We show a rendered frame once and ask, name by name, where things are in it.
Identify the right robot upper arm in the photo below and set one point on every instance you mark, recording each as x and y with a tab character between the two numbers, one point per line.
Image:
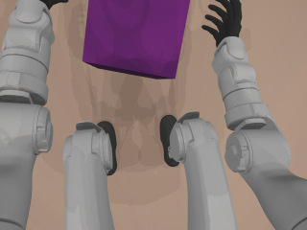
262	157

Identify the left robot forearm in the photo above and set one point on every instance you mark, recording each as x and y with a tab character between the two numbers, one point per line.
25	54

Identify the right robot foot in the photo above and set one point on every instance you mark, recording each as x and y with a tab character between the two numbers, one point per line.
165	128

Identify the right robot hand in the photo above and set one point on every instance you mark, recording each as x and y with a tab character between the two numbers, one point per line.
232	17

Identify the right robot forearm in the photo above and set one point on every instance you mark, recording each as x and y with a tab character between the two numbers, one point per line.
244	107

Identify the left robot upper arm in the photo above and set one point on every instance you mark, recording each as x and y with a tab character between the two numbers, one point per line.
26	131

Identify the robot left thigh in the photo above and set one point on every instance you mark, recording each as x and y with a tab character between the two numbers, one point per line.
86	202

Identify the carton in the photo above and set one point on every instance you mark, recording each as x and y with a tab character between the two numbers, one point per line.
136	37

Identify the left robot hand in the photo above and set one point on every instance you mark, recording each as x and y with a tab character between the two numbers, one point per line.
50	3

